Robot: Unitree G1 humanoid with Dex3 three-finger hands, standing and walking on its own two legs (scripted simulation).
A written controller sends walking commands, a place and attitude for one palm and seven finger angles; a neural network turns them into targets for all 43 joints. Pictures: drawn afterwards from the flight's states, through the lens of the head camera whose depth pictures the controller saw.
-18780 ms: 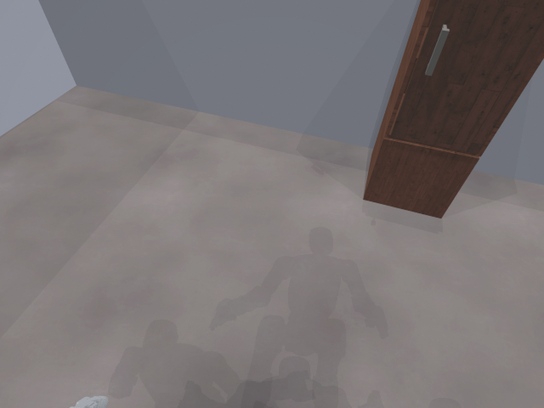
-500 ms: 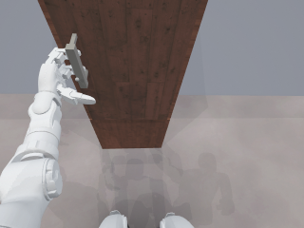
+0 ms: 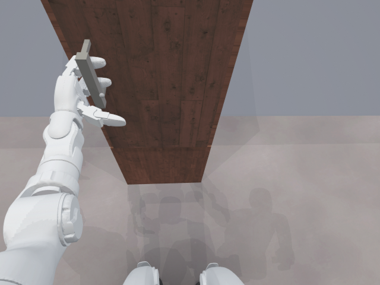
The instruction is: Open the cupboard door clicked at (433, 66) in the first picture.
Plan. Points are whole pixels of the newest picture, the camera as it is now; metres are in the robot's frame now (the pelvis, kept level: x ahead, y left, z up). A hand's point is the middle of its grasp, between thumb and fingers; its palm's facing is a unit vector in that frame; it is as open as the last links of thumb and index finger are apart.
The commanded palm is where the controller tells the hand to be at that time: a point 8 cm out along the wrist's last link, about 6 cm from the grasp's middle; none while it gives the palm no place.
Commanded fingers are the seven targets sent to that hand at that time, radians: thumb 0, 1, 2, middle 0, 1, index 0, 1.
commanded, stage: slide the fingers in behind the handle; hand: left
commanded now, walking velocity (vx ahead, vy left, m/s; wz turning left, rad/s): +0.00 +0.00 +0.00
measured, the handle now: (94, 76) +0.55 +0.18 +0.08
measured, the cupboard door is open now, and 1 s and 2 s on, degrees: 0 0 45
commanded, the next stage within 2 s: close the thumb around the handle in 0.06 s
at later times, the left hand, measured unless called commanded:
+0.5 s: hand (100, 96) +0.49 +0.16 +0.09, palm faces -0.01 -1.00 -0.01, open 10.7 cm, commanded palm +0.46 +0.20 +0.09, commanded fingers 0.00 0.51 0.73 -0.37 -1.31 -0.37 -1.31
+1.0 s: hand (100, 96) +0.49 +0.16 +0.09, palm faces +0.00 -1.00 +0.00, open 5.8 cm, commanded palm +0.46 +0.20 +0.09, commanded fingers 0.00 0.90 0.90 -0.40 -1.35 -0.40 -1.35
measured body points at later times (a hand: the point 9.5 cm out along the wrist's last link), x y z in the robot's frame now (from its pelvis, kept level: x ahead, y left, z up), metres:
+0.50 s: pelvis +0.01 +0.00 +0.00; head +0.10 +0.01 +0.44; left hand +0.48 +0.21 +0.09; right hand +0.02 -0.26 -0.11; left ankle +0.03 +0.09 -0.68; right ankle -0.01 -0.10 -0.68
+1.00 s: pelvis +0.01 +0.00 +0.00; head +0.10 +0.02 +0.44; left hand +0.48 +0.21 +0.09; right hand +0.02 -0.26 -0.11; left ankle +0.03 +0.09 -0.68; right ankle -0.01 -0.10 -0.68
